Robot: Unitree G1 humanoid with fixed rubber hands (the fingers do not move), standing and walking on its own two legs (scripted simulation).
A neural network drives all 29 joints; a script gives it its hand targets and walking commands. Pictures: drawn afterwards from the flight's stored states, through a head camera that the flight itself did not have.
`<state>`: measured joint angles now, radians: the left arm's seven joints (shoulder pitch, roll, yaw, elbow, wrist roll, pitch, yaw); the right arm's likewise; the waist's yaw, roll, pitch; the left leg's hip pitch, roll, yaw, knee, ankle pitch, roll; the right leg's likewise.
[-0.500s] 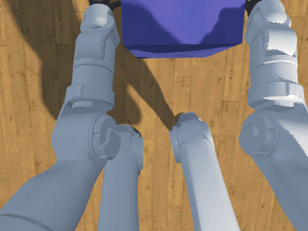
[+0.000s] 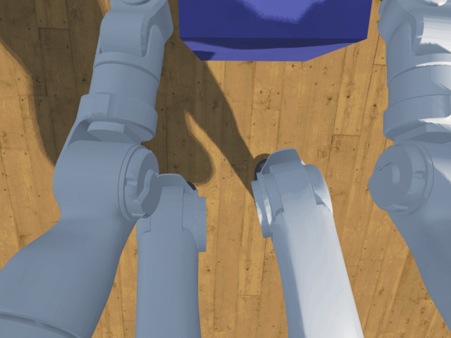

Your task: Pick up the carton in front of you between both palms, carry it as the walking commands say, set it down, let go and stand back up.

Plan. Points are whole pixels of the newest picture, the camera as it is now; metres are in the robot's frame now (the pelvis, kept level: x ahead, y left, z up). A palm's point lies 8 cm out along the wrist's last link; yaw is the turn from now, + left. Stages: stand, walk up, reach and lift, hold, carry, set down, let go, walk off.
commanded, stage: set down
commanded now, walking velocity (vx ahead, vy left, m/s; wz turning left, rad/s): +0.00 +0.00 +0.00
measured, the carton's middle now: out of the picture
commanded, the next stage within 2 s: none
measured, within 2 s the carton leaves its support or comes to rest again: rests again in 0.20 s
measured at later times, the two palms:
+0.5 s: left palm out of the picture +0.56 +0.03 -0.18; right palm out of the picture +0.49 -0.28 -0.18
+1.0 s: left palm out of the picture +0.56 +0.05 -0.21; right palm (389, 1) +0.48 -0.30 -0.21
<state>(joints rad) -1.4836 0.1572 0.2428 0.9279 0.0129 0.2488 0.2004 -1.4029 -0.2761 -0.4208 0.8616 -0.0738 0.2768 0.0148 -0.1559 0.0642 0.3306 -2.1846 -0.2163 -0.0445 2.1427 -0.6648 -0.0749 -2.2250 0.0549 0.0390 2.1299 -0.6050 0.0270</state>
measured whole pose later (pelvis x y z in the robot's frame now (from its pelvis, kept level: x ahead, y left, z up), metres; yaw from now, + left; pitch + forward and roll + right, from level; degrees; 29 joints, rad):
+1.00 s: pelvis -0.01 +0.00 -0.02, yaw -1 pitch +33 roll +0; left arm -1.58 0.30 0.09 1.09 -0.10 0.15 0.14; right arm -1.51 -0.40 -0.41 1.15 -0.01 0.09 0.02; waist -0.14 0.04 0.52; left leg -2.15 -0.16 -0.02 2.24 -0.68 -0.05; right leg -2.19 0.00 0.00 2.21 -0.61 0.00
